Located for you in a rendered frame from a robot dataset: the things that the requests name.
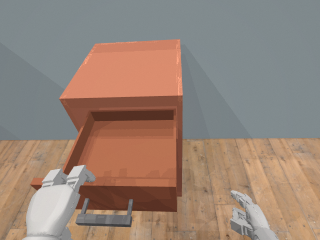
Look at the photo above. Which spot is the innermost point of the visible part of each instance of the cabinet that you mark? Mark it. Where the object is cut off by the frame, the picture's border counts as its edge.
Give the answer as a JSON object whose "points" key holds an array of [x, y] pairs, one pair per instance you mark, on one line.
{"points": [[129, 76]]}

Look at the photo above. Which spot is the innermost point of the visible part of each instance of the right robot forearm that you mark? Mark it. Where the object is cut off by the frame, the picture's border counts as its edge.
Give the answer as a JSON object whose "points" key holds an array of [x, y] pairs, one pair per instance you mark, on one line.
{"points": [[264, 234]]}

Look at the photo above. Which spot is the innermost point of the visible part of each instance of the drawer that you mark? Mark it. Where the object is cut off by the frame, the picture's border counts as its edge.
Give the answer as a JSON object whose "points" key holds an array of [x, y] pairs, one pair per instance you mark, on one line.
{"points": [[132, 154]]}

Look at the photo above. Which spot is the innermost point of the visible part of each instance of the robot right hand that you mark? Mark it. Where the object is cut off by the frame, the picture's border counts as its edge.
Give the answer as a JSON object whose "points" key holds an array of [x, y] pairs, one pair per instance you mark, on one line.
{"points": [[245, 223]]}

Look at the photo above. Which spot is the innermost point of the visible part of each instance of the robot left hand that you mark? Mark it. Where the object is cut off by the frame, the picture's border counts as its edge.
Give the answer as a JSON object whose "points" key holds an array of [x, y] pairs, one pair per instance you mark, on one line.
{"points": [[53, 205]]}

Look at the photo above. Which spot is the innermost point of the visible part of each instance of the handle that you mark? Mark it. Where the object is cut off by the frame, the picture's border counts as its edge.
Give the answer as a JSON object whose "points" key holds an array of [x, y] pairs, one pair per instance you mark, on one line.
{"points": [[104, 220]]}

